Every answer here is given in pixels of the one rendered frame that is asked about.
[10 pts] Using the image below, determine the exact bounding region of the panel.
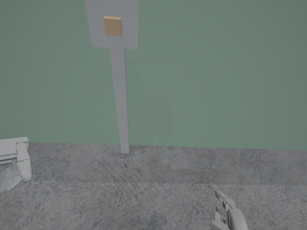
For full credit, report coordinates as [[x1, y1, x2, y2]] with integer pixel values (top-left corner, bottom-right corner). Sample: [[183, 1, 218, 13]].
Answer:
[[84, 0, 139, 153]]

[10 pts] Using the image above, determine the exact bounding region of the right robot hand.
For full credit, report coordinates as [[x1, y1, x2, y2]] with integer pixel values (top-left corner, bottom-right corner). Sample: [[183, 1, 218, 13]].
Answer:
[[211, 191, 248, 230]]

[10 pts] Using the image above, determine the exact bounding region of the button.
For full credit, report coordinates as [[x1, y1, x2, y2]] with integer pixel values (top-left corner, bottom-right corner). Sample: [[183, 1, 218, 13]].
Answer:
[[104, 16, 122, 36]]

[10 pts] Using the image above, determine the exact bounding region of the left robot hand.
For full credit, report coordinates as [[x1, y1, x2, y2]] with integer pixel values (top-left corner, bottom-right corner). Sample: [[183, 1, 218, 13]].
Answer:
[[0, 137, 32, 194]]

